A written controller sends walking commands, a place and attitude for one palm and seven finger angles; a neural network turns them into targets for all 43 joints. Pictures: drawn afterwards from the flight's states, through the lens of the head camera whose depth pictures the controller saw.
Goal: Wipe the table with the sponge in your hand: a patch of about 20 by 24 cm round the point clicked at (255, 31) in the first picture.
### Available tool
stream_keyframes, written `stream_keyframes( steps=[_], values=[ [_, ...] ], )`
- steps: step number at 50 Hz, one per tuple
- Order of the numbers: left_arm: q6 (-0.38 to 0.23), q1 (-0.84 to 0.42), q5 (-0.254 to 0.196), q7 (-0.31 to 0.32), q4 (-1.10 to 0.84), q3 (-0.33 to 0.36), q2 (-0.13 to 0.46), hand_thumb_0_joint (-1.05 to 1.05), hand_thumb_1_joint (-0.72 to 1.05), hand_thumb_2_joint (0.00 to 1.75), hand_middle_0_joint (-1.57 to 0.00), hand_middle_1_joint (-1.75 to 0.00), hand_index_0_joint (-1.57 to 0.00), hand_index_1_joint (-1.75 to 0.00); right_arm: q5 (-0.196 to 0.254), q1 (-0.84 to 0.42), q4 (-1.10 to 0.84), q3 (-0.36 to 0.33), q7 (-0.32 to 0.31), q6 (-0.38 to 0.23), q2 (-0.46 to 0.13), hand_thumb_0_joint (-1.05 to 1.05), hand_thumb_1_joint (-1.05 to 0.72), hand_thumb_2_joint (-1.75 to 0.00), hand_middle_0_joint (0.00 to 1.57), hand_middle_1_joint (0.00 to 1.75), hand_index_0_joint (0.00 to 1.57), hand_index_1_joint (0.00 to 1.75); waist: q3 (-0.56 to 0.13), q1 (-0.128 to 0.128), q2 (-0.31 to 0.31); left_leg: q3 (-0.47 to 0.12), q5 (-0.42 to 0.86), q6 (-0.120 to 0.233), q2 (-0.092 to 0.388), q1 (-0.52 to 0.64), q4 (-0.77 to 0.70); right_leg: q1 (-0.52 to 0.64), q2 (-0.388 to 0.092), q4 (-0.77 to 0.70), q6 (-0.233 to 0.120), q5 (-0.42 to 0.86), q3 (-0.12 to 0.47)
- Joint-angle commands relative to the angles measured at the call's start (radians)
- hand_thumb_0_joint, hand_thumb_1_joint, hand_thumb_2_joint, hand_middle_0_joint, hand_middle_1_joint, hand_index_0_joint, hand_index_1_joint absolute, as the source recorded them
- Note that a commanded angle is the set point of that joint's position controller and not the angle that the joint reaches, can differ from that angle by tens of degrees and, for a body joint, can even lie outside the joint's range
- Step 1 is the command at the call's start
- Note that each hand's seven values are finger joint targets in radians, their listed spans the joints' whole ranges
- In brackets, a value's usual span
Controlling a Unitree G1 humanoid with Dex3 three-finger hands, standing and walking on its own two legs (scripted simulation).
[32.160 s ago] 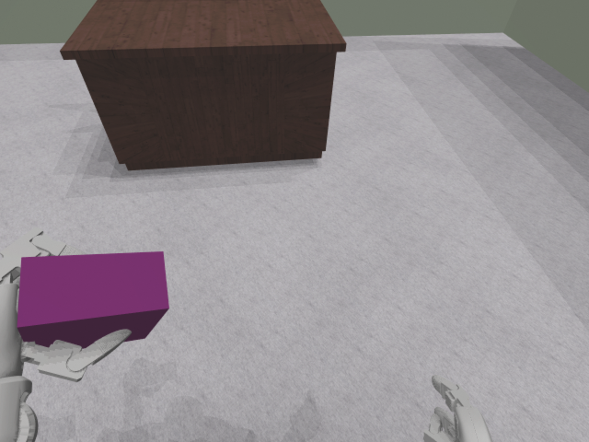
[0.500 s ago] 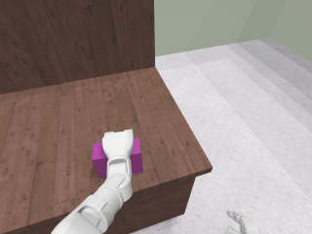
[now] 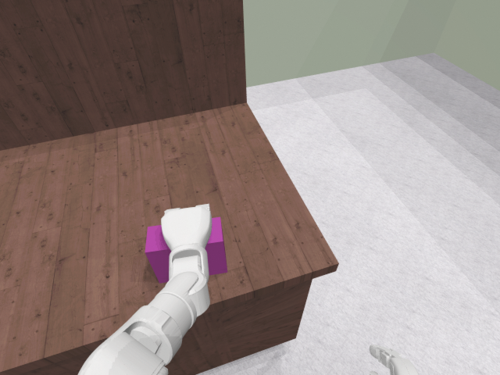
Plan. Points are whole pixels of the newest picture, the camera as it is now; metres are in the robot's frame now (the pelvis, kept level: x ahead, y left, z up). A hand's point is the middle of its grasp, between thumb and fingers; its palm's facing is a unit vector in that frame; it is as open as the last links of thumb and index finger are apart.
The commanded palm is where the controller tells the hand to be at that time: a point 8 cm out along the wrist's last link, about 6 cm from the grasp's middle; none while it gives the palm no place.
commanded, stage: wipe back along the third lane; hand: left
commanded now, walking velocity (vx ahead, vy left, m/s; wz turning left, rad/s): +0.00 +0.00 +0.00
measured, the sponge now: (190, 256) +0.34 +0.16 -0.05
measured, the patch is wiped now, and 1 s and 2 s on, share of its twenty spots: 1.00 1.00 1.00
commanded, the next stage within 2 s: slide back across to the middle lane in 0.28 s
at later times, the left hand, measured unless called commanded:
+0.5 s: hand (191, 243) +0.35 +0.16 -0.01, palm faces -0.04 -0.02 -1.00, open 9.8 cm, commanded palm +0.30 +0.14 +0.02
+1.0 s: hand (162, 252) +0.32 +0.20 -0.01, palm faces -0.08 -0.08 -0.99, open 9.8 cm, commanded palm +0.28 +0.20 +0.04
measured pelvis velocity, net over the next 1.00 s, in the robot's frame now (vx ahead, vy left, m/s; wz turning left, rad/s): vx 0.02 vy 0.00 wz -0.01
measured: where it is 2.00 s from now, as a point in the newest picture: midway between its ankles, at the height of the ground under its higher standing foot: outside the picture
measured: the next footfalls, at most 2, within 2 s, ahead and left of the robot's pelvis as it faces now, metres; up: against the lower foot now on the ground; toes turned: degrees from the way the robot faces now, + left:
none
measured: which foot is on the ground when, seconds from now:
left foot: down 0.00-1.00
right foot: down 0.00-1.00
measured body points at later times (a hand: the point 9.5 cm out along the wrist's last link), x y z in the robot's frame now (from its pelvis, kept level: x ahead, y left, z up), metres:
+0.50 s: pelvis +0.00 +0.00 +0.00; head +0.01 -0.01 +0.45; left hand +0.35 +0.15 +0.04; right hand +0.18 -0.22 -0.12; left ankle +0.02 +0.17 -0.72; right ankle +0.01 -0.13 -0.72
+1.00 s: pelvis +0.02 +0.00 +0.01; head +0.02 -0.01 +0.46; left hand +0.32 +0.20 +0.04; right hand +0.23 -0.23 -0.09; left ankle +0.02 +0.16 -0.72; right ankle +0.01 -0.13 -0.72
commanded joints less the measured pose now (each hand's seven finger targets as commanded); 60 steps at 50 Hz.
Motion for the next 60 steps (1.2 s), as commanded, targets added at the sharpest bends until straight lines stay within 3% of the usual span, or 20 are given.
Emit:
stream_keyframes(
  steps=[1,5,7,16,17,20,22,25,27,30,32,35,37,42,45,47,51,52,57,60],
  values=[
    [-0.023,-0.161,-0.015,-0.016,-0.026,-0.005,-0.026,0.0,0.1,1.3,-1.2,-1.6,-1.2,-1.6,0.003,-0.133,-0.138,-0.034,0.001,-0.039,-0.111,0.0,-0.9,-0.9,0.2,0.3,0.2,0.3,-0.155,-0.03,-0.183,0.082,0.095,0.071,-0.086,0.101,-0.054,0.07,0.059,-0.119,-0.068,0.193,-0.056],
    [-0.023,-0.166,-0.007,-0.012,-0.017,-0.024,-0.049,0.0,0.1,1.3,-1.2,-1.6,-1.2,-1.6,0.003,-0.131,-0.138,-0.037,0.007,-0.039,-0.109,0.0,-0.9,-0.9,0.2,0.3,0.2,0.3,-0.148,-0.034,-0.17,0.08,0.1,0.071,-0.082,0.106,-0.051,0.057,0.062,-0.113,-0.071,0.194,-0.062],
    [-0.022,-0.134,-0.008,-0.012,-0.025,0.012,-0.022,0.0,0.1,1.3,-1.2,-1.6,-1.2,-1.6,0.001,-0.14,-0.14,-0.042,0.008,-0.037,-0.112,0.0,-0.9,-0.9,0.2,0.3,0.2,0.3,-0.176,-0.013,-0.179,0.075,0.117,0.07,-0.081,0.104,-0.053,0.074,0.065,-0.112,-0.075,0.21,-0.06],
    [-0.008,-0.196,-0.014,-0.007,-0.008,-0.052,-0.079,0.0,0.1,1.3,-1.2,-1.6,-1.2,-1.6,0.006,-0.146,-0.142,-0.035,0.014,-0.031,-0.106,0.0,-0.9,-0.9,0.2,0.3,0.2,0.3,-0.144,-0.037,-0.149,0.077,0.084,0.072,-0.082,0.105,-0.053,0.039,0.065,-0.109,-0.076,0.16,-0.07],
    [-0.008,-0.169,-0.02,-0.008,-0.017,-0.013,-0.05,0.0,0.1,1.3,-1.2,-1.6,-1.2,-1.6,0.004,-0.149,-0.143,-0.039,0.012,-0.033,-0.109,0.0,-0.9,-0.9,0.2,0.3,0.2,0.3,-0.172,-0.015,-0.156,0.073,0.099,0.071,-0.08,0.104,-0.056,0.056,0.069,-0.111,-0.078,0.173,-0.067],
    [-0.012,-0.19,-0.023,-0.004,-0.031,-0.006,-0.028,0.0,0.1,1.3,-1.2,-1.6,-1.2,-1.6,0.004,-0.146,-0.143,-0.035,0.006,-0.028,-0.108,0.0,-0.9,-0.9,0.2,0.3,0.2,0.3,-0.173,-0.027,-0.162,0.078,0.09,0.072,-0.083,0.108,-0.052,0.064,0.063,-0.112,-0.071,0.172,-0.064],
    [-0.012,-0.153,-0.022,-0.001,-0.06,0.073,0.046,0.0,0.1,1.3,-1.2,-1.6,-1.2,-1.6,0.002,-0.156,-0.145,-0.037,0.001,-0.027,-0.113,0.0,-0.9,-0.9,0.2,0.3,0.2,0.3,-0.199,0.003,-0.162,0.076,0.106,0.07,-0.081,0.113,-0.062,0.094,0.063,-0.119,-0.074,0.182,-0.056],
    [-0.012,-0.138,-0.017,-0.005,-0.119,0.024,0.016,0.0,0.1,1.3,-1.2,-1.6,-1.2,-1.6,0.008,-0.16,-0.164,-0.034,0.002,-0.028,-0.104,0.0,-0.9,-0.9,0.2,0.3,0.2,0.3,-0.189,-0.005,-0.145,0.082,0.114,0.074,-0.085,0.134,-0.068,0.113,0.059,-0.121,-0.071,0.192,-0.058],
    [-0.006,-0.076,-0.014,-0.006,-0.169,0.101,0.093,0.0,0.1,1.3,-1.2,-1.6,-1.2,-1.6,0.006,-0.17,-0.17,-0.037,0.001,-0.029,-0.111,0.0,-0.9,-0.9,0.2,0.3,0.2,0.3,-0.225,0.025,-0.146,0.076,0.151,0.072,-0.082,0.149,-0.076,0.156,0.062,-0.124,-0.076,0.232,-0.053],
    [0.008,-0.026,-0.013,-0.013,-0.243,0.067,0.081,0.0,0.1,1.3,-1.2,-1.6,-1.2,-1.6,0.012,-0.18,-0.185,-0.033,0.004,-0.03,-0.106,0.0,-0.9,-0.9,0.2,0.3,0.2,0.3,-0.205,0.019,-0.143,0.088,0.167,0.076,-0.085,0.172,-0.085,0.187,0.058,-0.134,-0.07,0.264,-0.051],
    [0.021,0.023,-0.012,-0.021,-0.263,0.145,0.162,0.0,0.1,1.3,-1.2,-1.6,-1.2,-1.6,0.011,-0.191,-0.183,-0.03,0.0,-0.032,-0.116,0.0,-0.9,-0.9,0.2,0.3,0.2,0.3,-0.183,0.039,-0.155,0.082,0.167,0.073,-0.084,0.167,-0.1,0.202,0.06,-0.151,-0.072,0.264,-0.04],
    [0.035,0.023,-0.001,-0.039,-0.312,0.104,0.152,0.0,0.1,1.3,-1.2,-1.6,-1.2,-1.6,0.016,-0.203,-0.193,-0.02,-0.006,-0.039,-0.115,0.0,-0.9,-0.9,0.2,0.3,0.2,0.3,-0.126,0.022,-0.14,0.088,0.146,0.078,-0.09,0.175,-0.114,0.195,0.056,-0.164,-0.066,0.238,-0.04],
    [0.044,0.042,0.011,-0.055,-0.327,0.158,0.215,0.0,0.1,1.3,-1.2,-1.6,-1.2,-1.6,0.017,-0.211,-0.189,-0.021,-0.012,-0.044,-0.122,0.0,-0.9,-0.9,0.2,0.3,0.2,0.3,-0.124,0.036,-0.123,0.084,0.158,0.076,-0.089,0.186,-0.122,0.203,0.058,-0.174,-0.072,0.24,-0.03],
    [0.032,0.101,0.017,-0.106,-0.395,0.153,0.228,0.0,0.1,1.3,-1.2,-1.6,-1.2,-1.6,0.021,-0.213,-0.203,-0.019,-0.021,-0.055,-0.126,0.0,-0.9,-0.9,0.2,0.3,0.2,0.3,-0.138,0.035,-0.111,0.08,0.186,0.079,-0.094,0.21,-0.121,0.222,0.057,-0.17,-0.074,0.281,-0.029],
    [0.0,0.071,0.023,-0.125,-0.416,0.117,0.211,0.0,0.1,1.3,-1.2,-1.6,-1.2,-1.6,0.022,-0.198,-0.204,-0.017,-0.027,-0.062,-0.127,0.0,-0.9,-0.9,0.2,0.3,0.2,0.3,-0.109,0.007,-0.109,0.078,0.174,0.083,-0.094,0.215,-0.115,0.191,0.055,-0.163,-0.07,0.263,-0.039],
    [-0.023,0.122,0.02,-0.135,-0.443,0.159,0.243,0.0,0.1,1.3,-1.2,-1.6,-1.2,-1.6,0.02,-0.193,-0.212,-0.022,-0.03,-0.074,-0.13,0.0,-0.9,-0.9,0.2,0.3,0.2,0.3,-0.144,0.029,-0.1,0.073,0.196,0.083,-0.096,0.222,-0.111,0.212,0.059,-0.158,-0.076,0.295,-0.033],
    [-0.062,0.158,0.045,-0.134,-0.457,0.155,0.244,0.0,0.1,1.3,-1.2,-1.6,-1.2,-1.6,0.015,-0.174,-0.211,-0.023,-0.032,-0.081,-0.129,0.0,-0.9,-0.9,0.2,0.3,0.2,0.3,-0.134,0.015,-0.107,0.076,0.221,0.08,-0.095,0.218,-0.094,0.202,0.055,-0.137,-0.072,0.349,-0.038],
    [-0.065,0.194,0.045,-0.133,-0.467,0.2,0.276,0.0,0.1,1.3,-1.2,-1.6,-1.2,-1.6,0.014,-0.177,-0.216,-0.025,-0.031,-0.086,-0.13,0.0,-0.9,-0.9,0.2,0.3,0.2,0.3,-0.147,0.037,-0.099,0.071,0.238,0.08,-0.095,0.219,-0.097,0.216,0.058,-0.138,-0.077,0.365,-0.034],
    [-0.073,0.261,0.054,-0.118,-0.505,0.23,0.296,0.0,0.1,1.3,-1.2,-1.6,-1.2,-1.6,0.008,-0.172,-0.22,-0.029,-0.03,-0.097,-0.131,0.0,-0.9,-0.9,0.2,0.3,0.2,0.3,-0.177,0.044,-0.126,0.076,0.282,0.077,-0.095,0.221,-0.081,0.242,0.055,-0.121,-0.074,0.469,-0.029],
    [-0.059,0.232,0.051,-0.114,-0.525,0.18,0.255,0.0,0.1,1.3,-1.2,-1.6,-1.2,-1.6,0.011,-0.171,-0.219,-0.028,-0.028,-0.099,-0.13,0.0,-0.9,-0.9,0.2,0.3,0.2,0.3,-0.144,0.021,-0.124,0.082,0.276,0.079,-0.091,0.22,-0.078,0.223,0.052,-0.12,-0.067,0.457,-0.04]
  ],
)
